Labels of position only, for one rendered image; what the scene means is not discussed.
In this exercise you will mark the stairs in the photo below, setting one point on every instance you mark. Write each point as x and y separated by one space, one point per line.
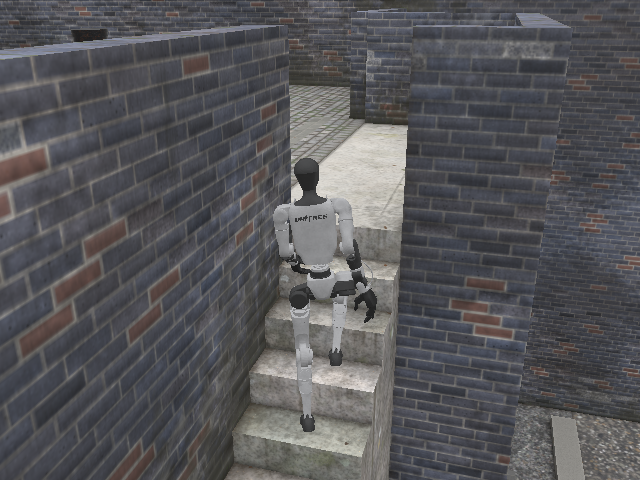
351 403

